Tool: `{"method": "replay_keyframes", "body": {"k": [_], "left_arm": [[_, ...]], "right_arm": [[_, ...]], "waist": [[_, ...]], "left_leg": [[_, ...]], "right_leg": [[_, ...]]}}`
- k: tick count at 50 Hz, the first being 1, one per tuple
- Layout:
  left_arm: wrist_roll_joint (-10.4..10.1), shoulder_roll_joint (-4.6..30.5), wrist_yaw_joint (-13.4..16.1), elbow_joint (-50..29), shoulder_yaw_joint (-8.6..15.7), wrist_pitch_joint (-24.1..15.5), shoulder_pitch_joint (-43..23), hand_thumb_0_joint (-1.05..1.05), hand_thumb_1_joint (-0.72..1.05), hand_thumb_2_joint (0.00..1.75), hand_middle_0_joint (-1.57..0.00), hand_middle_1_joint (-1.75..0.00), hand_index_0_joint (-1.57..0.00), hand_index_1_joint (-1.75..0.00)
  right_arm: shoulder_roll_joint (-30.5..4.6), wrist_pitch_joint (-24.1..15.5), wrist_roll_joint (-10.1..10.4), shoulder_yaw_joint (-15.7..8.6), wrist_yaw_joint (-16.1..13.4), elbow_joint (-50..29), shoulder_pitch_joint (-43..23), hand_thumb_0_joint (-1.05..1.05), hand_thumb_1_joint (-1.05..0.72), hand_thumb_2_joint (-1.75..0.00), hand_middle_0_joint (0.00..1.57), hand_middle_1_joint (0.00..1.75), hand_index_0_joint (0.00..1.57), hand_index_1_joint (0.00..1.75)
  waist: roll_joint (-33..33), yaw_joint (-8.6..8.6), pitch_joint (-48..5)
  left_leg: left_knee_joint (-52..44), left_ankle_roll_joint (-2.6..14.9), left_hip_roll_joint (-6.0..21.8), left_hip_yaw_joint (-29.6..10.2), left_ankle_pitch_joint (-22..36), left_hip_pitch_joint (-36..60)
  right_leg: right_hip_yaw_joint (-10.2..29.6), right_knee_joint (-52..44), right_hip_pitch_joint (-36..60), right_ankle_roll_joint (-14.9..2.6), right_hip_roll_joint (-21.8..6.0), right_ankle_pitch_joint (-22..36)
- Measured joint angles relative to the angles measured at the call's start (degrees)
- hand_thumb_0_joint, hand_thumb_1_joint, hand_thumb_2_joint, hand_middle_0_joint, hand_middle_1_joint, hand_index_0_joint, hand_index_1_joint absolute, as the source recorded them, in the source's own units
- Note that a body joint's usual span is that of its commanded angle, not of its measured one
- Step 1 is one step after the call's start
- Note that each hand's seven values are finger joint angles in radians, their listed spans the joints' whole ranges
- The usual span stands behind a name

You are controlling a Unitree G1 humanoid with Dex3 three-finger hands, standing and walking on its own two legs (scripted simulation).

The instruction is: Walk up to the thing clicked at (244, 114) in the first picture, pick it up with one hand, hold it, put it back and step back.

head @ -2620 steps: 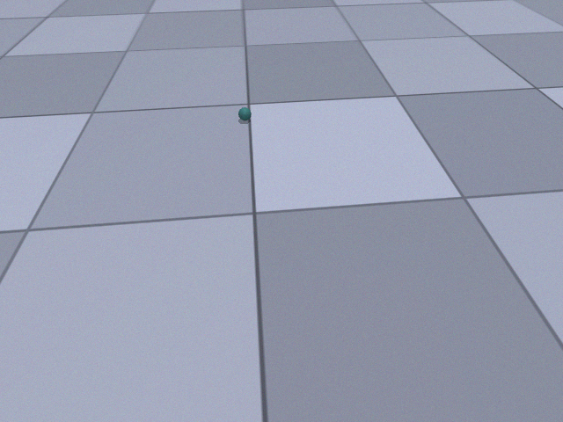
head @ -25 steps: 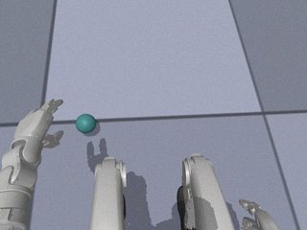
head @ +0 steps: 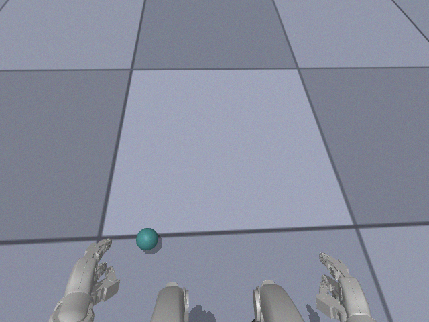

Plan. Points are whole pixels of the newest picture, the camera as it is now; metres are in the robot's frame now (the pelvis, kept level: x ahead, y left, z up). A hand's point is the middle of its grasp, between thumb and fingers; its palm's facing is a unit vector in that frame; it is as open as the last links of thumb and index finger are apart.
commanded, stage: home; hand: left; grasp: from above
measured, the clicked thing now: (147, 239) +0.48 +0.26 -0.59
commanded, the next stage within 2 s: none
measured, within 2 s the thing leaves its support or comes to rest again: neither
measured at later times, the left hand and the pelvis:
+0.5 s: hand (105, 299) +0.19 +0.18 +0.04, palm faces +0.09 -0.98 -0.19, open 7.4 cm; pelvis +0.04 -0.01 +0.08, yaw +2 degrees
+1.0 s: hand (104, 292) +0.20 +0.18 +0.04, palm faces +0.08 -0.98 -0.20, open 7.4 cm; pelvis +0.04 +0.00 +0.08, yaw +1 degrees
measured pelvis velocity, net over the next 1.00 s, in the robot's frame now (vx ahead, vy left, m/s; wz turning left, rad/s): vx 0.04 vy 0.00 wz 0.02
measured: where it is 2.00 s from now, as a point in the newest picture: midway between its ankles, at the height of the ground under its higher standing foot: outside the picture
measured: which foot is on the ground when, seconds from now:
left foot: down 0.00-1.00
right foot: down 0.00-1.00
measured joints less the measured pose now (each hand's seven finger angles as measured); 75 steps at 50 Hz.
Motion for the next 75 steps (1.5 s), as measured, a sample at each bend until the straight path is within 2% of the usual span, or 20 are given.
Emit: {"method": "replay_keyframes", "body": {"k": [6, 12, 20, 33, 75], "left_arm": [[-4.7, -3.07, 0.64, -5.6, 0.77, 3.93, 7.18, 0.01, 0.9, 0.89, -0.2, -0.3, -0.21, -0.3], [-6.75, -4.85, 0.23, -11.1, 0.4, 6.15, 13.99, 0.01, 0.9, 0.89, -0.2, -0.3, -0.21, -0.3], [-6.06, -5.13, -1.56, -13.0, -0.2, 6.05, 17.43, 0.01, 0.9, 0.89, -0.2, -0.3, -0.2, -0.3], [-5.31, -5.14, -2.63, -11.28, -0.46, 4.58, 16.01, 0.01, 0.9, 0.89, -0.2, -0.3, -0.2, -0.3], [-5.21, -4.56, -2.11, -11.05, -0.82, 4.72, 15.97, 0.01, 0.9, 0.89, -0.2, -0.3, -0.2, -0.3]], "right_arm": [[0.15, -1.95, 0.13, 0.41, -3.12, 0.37, 5.19, 0.01, -0.9, -0.89, 0.2, 0.3, 0.21, 0.3], [-0.52, -4.16, -0.12, -0.15, -5.44, -0.47, 8.82, 0.01, -0.9, -0.89, 0.2, 0.3, 0.21, 0.3], [-1.22, -6.74, -1.09, -0.96, -6.26, -0.98, 8.13, 0.01, -0.9, -0.89, 0.2, 0.3, 0.21, 0.3], [-1.01, -8.82, -2.02, -0.56, -5.65, -0.2, 5.51, 0.01, -0.9, -0.89, 0.2, 0.3, 0.21, 0.3], [-0.5, -8.15, -2.11, -0.42, -5.54, 0.95, 6.69, 0.01, -0.9, -0.89, 0.2, 0.3, 0.21, 0.3]], "waist": [[0.67, -0.54, -0.26], [1.42, -0.53, -0.91], [1.32, 0.47, -0.78], [0.16, 1.69, 1.51], [0.5, 1.3, 1.28]], "left_leg": [[-9.52, -0.17, 0.48, 0.42, 1.78, 11.31], [-17.57, -0.12, 0.77, 0.91, 3.61, 20.79], [-22.0, -0.12, 0.53, 1.19, 4.76, 26.68], [-22.44, -0.32, 0.25, 0.95, 5.08, 27.58], [-22.31, 0.46, 0.28, 1.54, 4.52, 28.65]], "right_leg": [[-0.45, -9.68, 11.31, -0.29, 0.27, 1.93], [-0.67, -17.97, 20.85, -0.39, 0.46, 3.92], [-0.75, -22.08, 26.64, -0.4, 0.18, 4.84], [-0.98, -22.04, 27.47, -0.54, -0.07, 4.76], [-0.37, -23.19, 28.88, 0.24, 0.0, 5.12]]}}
